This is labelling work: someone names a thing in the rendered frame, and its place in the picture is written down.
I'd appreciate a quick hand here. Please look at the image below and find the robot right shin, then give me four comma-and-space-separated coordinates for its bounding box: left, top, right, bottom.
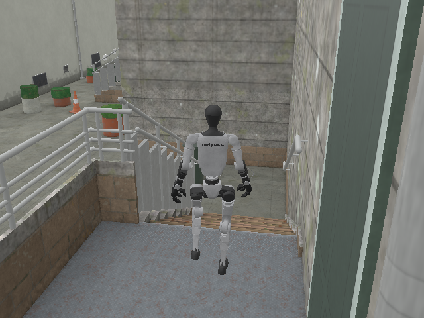
220, 223, 231, 266

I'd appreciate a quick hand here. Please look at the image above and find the robot left foot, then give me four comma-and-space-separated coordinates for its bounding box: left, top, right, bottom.
191, 248, 200, 260

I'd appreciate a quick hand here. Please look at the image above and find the right robot hand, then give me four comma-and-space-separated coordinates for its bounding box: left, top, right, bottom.
237, 184, 252, 197

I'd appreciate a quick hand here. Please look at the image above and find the robot left upper arm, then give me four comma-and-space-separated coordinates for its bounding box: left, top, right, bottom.
181, 133, 199, 171

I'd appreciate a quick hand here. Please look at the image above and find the robot left forearm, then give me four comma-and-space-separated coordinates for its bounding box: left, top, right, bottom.
173, 160, 187, 190

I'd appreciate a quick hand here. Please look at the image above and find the robot right forearm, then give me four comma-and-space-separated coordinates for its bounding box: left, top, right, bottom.
238, 160, 250, 186

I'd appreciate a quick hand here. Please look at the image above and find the left robot hand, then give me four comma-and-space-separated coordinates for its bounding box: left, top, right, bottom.
171, 187, 186, 203

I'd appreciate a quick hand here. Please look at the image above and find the robot right upper arm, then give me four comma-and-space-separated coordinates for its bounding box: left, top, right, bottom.
227, 134, 244, 171

